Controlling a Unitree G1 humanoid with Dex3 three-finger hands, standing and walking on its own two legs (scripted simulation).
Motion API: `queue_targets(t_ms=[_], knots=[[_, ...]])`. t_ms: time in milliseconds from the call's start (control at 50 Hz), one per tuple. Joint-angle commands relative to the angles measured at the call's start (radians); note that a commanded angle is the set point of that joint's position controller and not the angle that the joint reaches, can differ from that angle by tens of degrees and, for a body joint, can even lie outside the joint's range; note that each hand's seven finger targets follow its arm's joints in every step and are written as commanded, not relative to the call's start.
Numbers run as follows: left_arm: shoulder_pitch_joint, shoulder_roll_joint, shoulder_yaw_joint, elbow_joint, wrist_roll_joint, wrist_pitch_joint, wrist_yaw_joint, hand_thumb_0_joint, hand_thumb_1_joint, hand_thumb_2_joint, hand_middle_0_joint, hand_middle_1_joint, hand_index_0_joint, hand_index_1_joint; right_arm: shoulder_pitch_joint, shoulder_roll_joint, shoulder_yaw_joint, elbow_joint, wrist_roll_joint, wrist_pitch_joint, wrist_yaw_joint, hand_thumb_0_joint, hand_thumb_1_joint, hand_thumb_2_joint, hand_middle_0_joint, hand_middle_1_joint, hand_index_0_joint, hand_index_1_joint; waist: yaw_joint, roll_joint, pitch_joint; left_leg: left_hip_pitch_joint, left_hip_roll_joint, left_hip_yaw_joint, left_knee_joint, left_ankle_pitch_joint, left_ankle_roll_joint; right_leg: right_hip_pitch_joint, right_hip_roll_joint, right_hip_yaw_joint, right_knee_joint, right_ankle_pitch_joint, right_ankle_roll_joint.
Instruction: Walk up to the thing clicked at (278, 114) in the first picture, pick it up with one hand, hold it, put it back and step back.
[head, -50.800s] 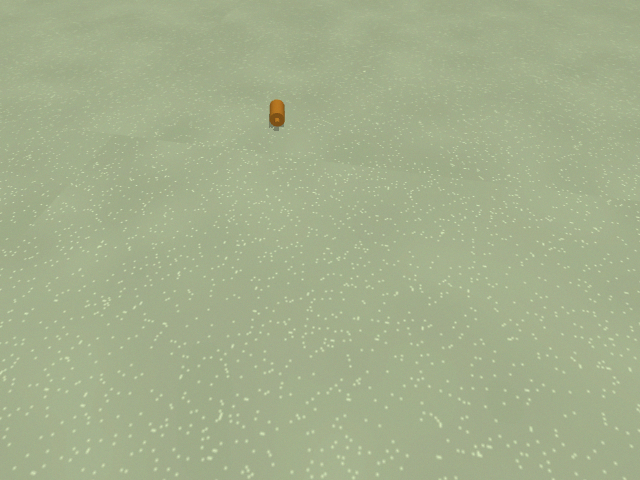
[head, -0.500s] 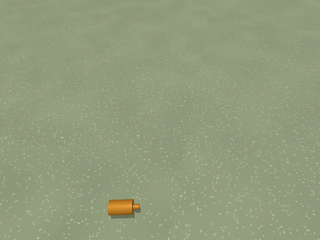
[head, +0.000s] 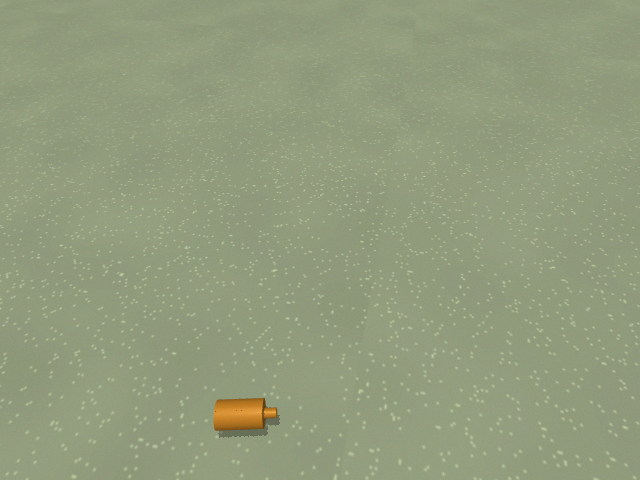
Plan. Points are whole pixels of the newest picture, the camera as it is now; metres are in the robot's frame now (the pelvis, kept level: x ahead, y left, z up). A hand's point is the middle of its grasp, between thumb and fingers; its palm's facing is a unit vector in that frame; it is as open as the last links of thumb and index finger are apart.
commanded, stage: stand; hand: left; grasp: from above
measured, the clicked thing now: (246, 413) +0.42 +0.24 -0.74
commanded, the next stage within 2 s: step back in 0.14 s
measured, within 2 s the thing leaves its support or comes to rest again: neither
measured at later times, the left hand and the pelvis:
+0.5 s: hand out of the picture +0.09 +0.30 -0.18, palm faces -0.01 -0.92 -0.38, open 7.4 cm; pelvis -0.06 +0.03 -0.02, yaw +1 degrees
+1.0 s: hand out of the picture -0.08 +0.27 -0.15, palm faces -0.07 -0.91 -0.41, open 7.4 cm; pelvis -0.18 +0.01 -0.02, yaw -3 degrees
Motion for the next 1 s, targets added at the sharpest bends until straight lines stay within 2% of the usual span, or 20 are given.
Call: queue_targets(t_ms=[0,100,160,300,340,360,380,400,420,460,500,660,720,780,800,820,840,860,900,980], knots=[[-0.044,0.206,0.038,-0.067,-0.002,-0.029,0.015,0.000,0.900,0.900,-0.200,-0.300,-0.200,-0.300,-0.039,-0.206,-0.037,-0.058,-0.003,-0.025,-0.016,0.000,-0.900,-0.900,0.200,0.300,0.200,0.300,0.002,-0.003,-0.087,-0.006,0.118,-0.081,-0.039,0.156,0.033,0.023,-0.118,0.088,-0.037,0.144,-0.028],[-0.041,0.212,0.039,-0.063,-0.003,-0.028,0.017,0.000,0.900,0.900,-0.200,-0.300,-0.200,-0.300,-0.037,-0.204,-0.034,-0.057,-0.003,-0.022,-0.015,0.000,-0.900,-0.900,0.200,0.300,0.200,0.300,0.002,-0.017,-0.061,-0.012,0.115,-0.084,-0.048,0.121,0.033,0.002,-0.114,0.086,-0.044,0.107,-0.025],[-0.029,0.284,0.086,-0.114,-0.024,-0.013,0.024,0.000,0.900,0.900,-0.200,-0.300,-0.200,-0.300,-0.048,-0.251,-0.062,-0.111,0.026,0.006,-0.004,0.000,-0.900,-0.900,0.200,0.300,0.200,0.300,-0.010,-0.041,-0.042,-0.074,0.079,-0.062,0.156,0.326,0.064,-0.052,-0.122,0.102,0.065,0.355,-0.074],[-0.149,0.319,0.102,-0.255,0.005,0.015,0.023,0.000,0.900,0.900,-0.200,-0.300,-0.200,-0.300,0.057,-0.229,-0.086,-0.179,0.013,0.045,0.010,0.000,-0.900,-0.900,0.200,0.300,0.200,0.300,-0.043,-0.208,-0.128,-0.090,-0.034,-0.013,0.493,-0.199,0.065,-0.212,-0.315,0.240,0.092,0.318,-0.235],[-0.186,0.309,0.098,-0.281,0.006,0.022,0.023,0.000,0.900,0.900,-0.200,-0.300,-0.200,-0.300,0.108,-0.227,-0.092,-0.184,0.013,0.043,0.014,0.000,-0.900,-0.900,0.200,0.300,0.200,0.300,-0.066,-0.192,-0.104,-0.091,-0.007,-0.020,0.401,-0.140,0.071,-0.234,-0.276,0.187,0.167,0.257,-0.197],[-0.170,0.287,0.091,-0.287,0.000,0.028,0.022,0.000,0.900,0.900,-0.200,-0.300,-0.200,-0.300,0.101,-0.247,-0.098,-0.189,0.006,0.037,0.014,0.000,-0.900,-0.900,0.200,0.300,0.200,0.300,-0.053,-0.107,-0.084,-0.116,0.032,-0.060,0.304,0.078,0.082,-0.233,-0.197,0.141,0.270,0.188,-0.150],[-0.131,0.248,0.083,-0.295,-0.012,0.037,0.023,0.000,0.900,0.900,-0.200,-0.300,-0.200,-0.300,0.066,-0.293,-0.108,-0.216,-0.006,0.030,0.011,0.000,-0.900,-0.900,0.200,0.300,0.200,0.300,-0.036,0.064,-0.058,-0.159,0.160,-0.231,0.126,0.305,0.125,-0.247,-0.042,0.069,0.434,0.035,-0.079],[-0.105,0.218,0.081,-0.296,-0.017,0.043,0.030,0.000,0.900,0.900,-0.200,-0.300,-0.200,-0.300,0.055,-0.351,-0.120,-0.225,-0.012,0.021,0.009,0.000,-0.900,-0.900,0.200,0.300,0.200,0.300,-0.025,0.190,-0.051,-0.098,0.273,-0.390,0.047,0.503,0.186,-0.346,0.111,0.067,0.585,-0.356,-0.053],[-0.081,0.220,0.086,-0.298,-0.007,0.046,0.039,0.000,0.900,0.900,-0.200,-0.300,-0.200,-0.300,0.057,-0.383,-0.127,-0.244,-0.017,0.013,0.005,0.000,-0.900,-0.900,0.200,0.300,0.200,0.300,-0.034,0.174,-0.094,-0.079,0.329,-0.460,0.066,0.574,0.243,-0.357,0.124,0.177,0.720,-0.480,-0.045],[-0.061,0.240,0.087,-0.279,-0.010,0.051,0.046,0.000,0.900,0.900,-0.200,-0.300,-0.200,-0.300,-0.017,-0.329,-0.119,-0.276,-0.016,0.013,-0.010,0.000,-0.900,-0.900,0.200,0.300,0.200,0.300,-0.009,0.110,-0.109,-0.089,0.291,-0.358,0.089,0.500,0.247,-0.367,0.117,0.238,0.866,-0.427,-0.053],[0.005,0.243,0.086,-0.269,-0.018,0.050,0.042,0.000,0.900,0.900,-0.200,-0.300,-0.200,-0.300,-0.051,-0.284,-0.108,-0.307,-0.020,0.011,-0.021,0.000,-0.900,-0.900,0.200,0.300,0.200,0.300,0.031,0.135,-0.107,-0.041,0.243,-0.251,0.138,0.480,0.237,-0.402,0.101,0.210,0.900,-0.344,-0.040],[0.002,0.235,0.103,-0.336,-0.004,0.036,0.028,0.000,0.900,0.900,-0.200,-0.300,-0.200,-0.300,0.067,-0.292,-0.114,-0.337,-0.016,0.013,-0.031,0.000,-0.900,-0.900,0.200,0.300,0.200,0.300,-0.041,0.114,-0.123,0.074,0.272,-0.235,0.168,0.446,0.283,-0.369,0.064,0.137,0.647,-0.365,0.010],[0.049,0.233,0.110,-0.323,0.000,0.032,0.017,0.000,0.900,0.900,-0.200,-0.300,-0.200,-0.300,0.046,-0.306,-0.112,-0.351,-0.015,0.020,-0.027,0.000,-0.900,-0.900,0.200,0.300,0.200,0.300,-0.034,0.145,-0.155,0.026,0.248,-0.226,0.169,0.313,0.245,-0.270,0.038,0.077,0.456,-0.317,-0.004],[0.199,0.215,0.115,-0.270,0.005,0.024,0.010,0.000,0.900,0.900,-0.200,-0.300,-0.200,-0.300,-0.016,-0.318,-0.109,-0.365,0.000,0.032,-0.020,0.000,-0.900,-0.900,0.200,0.300,0.200,0.300,0.038,0.139,-0.185,-0.119,0.211,-0.172,0.224,0.188,0.176,-0.065,0.033,0.018,0.141,-0.099,-0.043],[0.196,0.252,0.124,-0.273,0.020,0.017,0.013,0.000,0.900,0.900,-0.200,-0.300,-0.200,-0.300,-0.005,-0.283,-0.098,-0.359,0.008,0.035,-0.018,0.000,-0.900,-0.900,0.200,0.300,0.200,0.300,0.029,0.075,-0.167,-0.251,0.165,-0.156,0.271,0.080,0.113,0.001,-0.027,0.120,0.088,-0.072,-0.066],[0.153,0.338,0.144,-0.303,0.025,0.013,0.013,0.000,0.900,0.900,-0.200,-0.300,-0.200,-0.300,-0.024,-0.240,-0.090,-0.378,0.015,0.034,-0.014,0.000,-0.900,-0.900,0.200,0.300,0.200,0.300,0.024,-0.163,-0.093,-0.434,-0.010,-0.054,0.426,-0.177,0.041,-0.034,-0.209,0.410,0.032,-0.075,-0.160],[0.079,0.426,0.160,-0.346,0.026,0.015,0.012,0.000,0.900,0.900,-0.200,-0.300,-0.200,-0.300,-0.061,-0.245,-0.100,-0.372,0.012,0.038,-0.028,0.000,-0.900,-0.900,0.200,0.300,0.200,0.300,0.065,-0.315,-0.028,-0.399,-0.109,-0.042,0.694,-0.441,0.009,-0.251,-0.404,0.599,-0.040,-0.010,-0.329],[0.032,0.381,0.152,-0.376,0.023,0.008,0.016,0.000,0.900,0.900,-0.200,-0.300,-0.200,-0.300,-0.036,-0.267,-0.106,-0.347,0.007,0.044,-0.030,0.000,-0.900,-0.900,0.200,0.300,0.200,0.300,0.037,-0.230,0.026,-0.375,-0.095,-0.145,0.840,-0.431,0.002,-0.322,-0.406,0.580,-0.037,0.059,-0.331],[-0.080,0.292,0.127,-0.399,0.014,0.003,0.025,0.000,0.900,0.900,-0.200,-0.300,-0.200,-0.300,0.066,-0.245,-0.096,-0.308,0.023,0.040,-0.027,0.000,-0.900,-0.900,0.200,0.300,0.200,0.300,-0.045,-0.119,0.021,-0.392,-0.144,-0.161,0.886,-0.307,0.013,-0.238,-0.232,0.283,0.064,0.279,-0.221],[-0.001,0.249,0.123,-0.418,0.022,0.006,0.030,0.000,0.900,0.900,-0.200,-0.300,-0.200,-0.300,0.082,-0.243,-0.081,-0.311,0.016,0.032,-0.031,0.000,-0.900,-0.900,0.200,0.300,0.200,0.300,0.014,-0.141,-0.048,-0.432,-0.127,-0.103,0.806,-0.315,-0.012,-0.039,-0.203,0.219,0.125,0.339,-0.217]])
